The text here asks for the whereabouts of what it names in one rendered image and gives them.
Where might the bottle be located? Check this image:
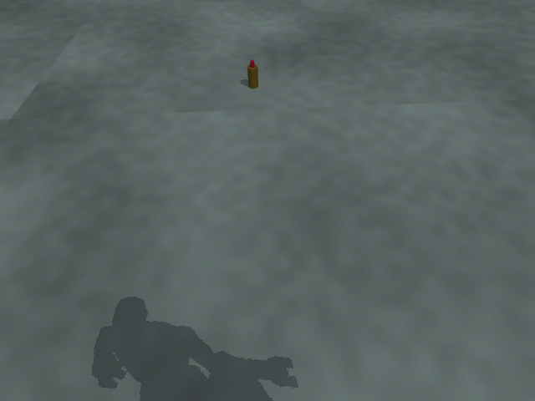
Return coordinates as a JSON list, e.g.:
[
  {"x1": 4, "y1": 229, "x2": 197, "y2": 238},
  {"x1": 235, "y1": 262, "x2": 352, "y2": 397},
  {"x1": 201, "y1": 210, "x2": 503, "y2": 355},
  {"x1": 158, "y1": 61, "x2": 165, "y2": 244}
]
[{"x1": 247, "y1": 60, "x2": 258, "y2": 89}]

